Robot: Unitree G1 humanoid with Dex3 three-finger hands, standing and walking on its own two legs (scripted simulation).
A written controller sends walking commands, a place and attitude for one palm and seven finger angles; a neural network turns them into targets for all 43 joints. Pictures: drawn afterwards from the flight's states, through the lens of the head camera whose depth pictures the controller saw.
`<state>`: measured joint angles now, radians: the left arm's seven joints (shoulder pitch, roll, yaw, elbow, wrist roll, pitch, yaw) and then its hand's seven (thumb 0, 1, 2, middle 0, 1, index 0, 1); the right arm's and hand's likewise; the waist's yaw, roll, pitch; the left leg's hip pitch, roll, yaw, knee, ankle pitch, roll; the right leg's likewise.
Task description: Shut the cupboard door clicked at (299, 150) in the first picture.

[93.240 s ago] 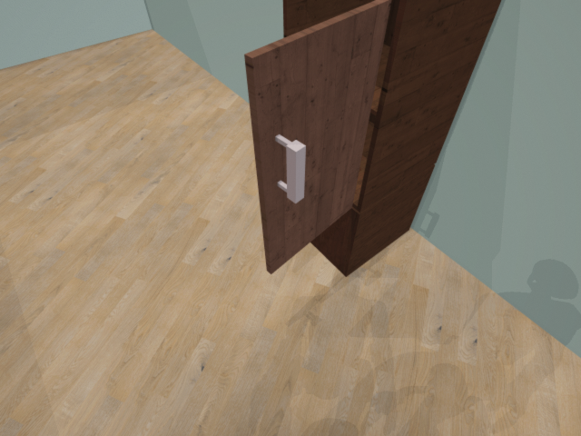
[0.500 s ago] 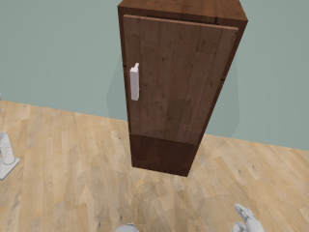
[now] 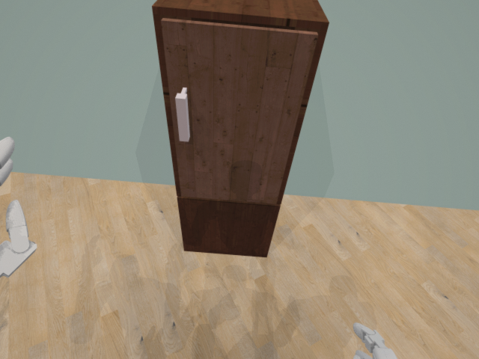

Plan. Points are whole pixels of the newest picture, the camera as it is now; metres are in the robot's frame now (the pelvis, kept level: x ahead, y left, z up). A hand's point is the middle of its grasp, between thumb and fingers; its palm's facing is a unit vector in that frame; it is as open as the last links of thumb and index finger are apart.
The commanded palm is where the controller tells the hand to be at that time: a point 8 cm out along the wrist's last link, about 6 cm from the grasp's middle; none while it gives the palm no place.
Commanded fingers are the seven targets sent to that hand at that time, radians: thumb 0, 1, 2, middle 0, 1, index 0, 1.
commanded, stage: stop stepping back and stand still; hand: left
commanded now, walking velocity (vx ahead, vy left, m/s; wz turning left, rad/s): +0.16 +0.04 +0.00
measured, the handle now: (184, 114) +0.70 +0.19 +0.04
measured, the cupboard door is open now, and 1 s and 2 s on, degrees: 0 0 0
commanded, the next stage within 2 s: let the arm hang, fingers relaxed in 0.56 s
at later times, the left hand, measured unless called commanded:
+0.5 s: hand out of the picture +0.13 +0.27 +0.19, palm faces +0.51 -0.75 -0.43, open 7.4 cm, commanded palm +0.09 +0.30 +0.19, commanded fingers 0.00 0.90 0.90 -0.20 -0.30 -0.20 -0.30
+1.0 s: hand out of the picture +0.00 +0.18 -0.18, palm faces +0.00 -0.99 -0.14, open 7.2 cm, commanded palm none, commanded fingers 0.00 0.90 0.90 -0.20 -0.30 -0.20 -0.30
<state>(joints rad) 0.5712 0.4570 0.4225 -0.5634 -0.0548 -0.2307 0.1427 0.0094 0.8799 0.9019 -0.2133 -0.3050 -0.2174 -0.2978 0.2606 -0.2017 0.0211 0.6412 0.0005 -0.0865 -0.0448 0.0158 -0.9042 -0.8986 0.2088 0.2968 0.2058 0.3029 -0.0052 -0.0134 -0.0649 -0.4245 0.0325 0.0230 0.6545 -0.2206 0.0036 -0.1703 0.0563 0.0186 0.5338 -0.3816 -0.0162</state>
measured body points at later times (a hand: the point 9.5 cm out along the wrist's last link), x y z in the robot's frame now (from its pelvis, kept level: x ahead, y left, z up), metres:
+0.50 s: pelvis -0.04 +0.00 +0.01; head -0.07 +0.00 +0.46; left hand +0.10 +0.31 +0.21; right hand +0.12 -0.23 -0.07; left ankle +0.05 +0.10 -0.73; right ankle -0.07 -0.12 -0.73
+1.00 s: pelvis -0.03 +0.00 +0.00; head -0.01 +0.04 +0.45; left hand +0.00 +0.23 -0.16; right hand +0.03 -0.27 -0.12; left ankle +0.05 +0.10 -0.73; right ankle -0.07 -0.12 -0.73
